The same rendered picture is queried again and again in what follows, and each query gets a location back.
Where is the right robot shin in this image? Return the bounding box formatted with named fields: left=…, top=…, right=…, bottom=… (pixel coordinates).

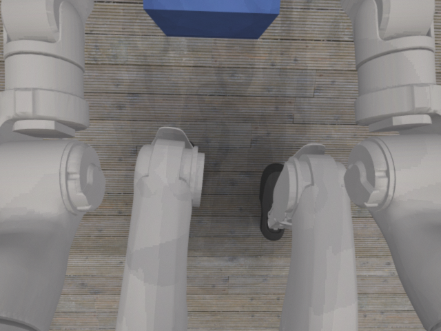
left=267, top=143, right=347, bottom=230

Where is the robot left upper arm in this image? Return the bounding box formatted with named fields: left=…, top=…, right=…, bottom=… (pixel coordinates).
left=0, top=139, right=105, bottom=331

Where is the right robot forearm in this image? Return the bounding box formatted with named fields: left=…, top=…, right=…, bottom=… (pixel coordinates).
left=340, top=0, right=441, bottom=135

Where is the carton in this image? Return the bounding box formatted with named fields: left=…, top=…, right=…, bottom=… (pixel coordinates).
left=143, top=0, right=280, bottom=39

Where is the left robot thigh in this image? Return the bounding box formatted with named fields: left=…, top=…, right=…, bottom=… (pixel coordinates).
left=115, top=139, right=205, bottom=331

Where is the left robot forearm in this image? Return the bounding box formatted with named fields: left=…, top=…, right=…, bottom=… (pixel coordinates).
left=0, top=0, right=94, bottom=145

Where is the robot right upper arm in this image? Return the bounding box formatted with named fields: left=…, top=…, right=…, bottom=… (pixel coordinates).
left=344, top=133, right=441, bottom=331

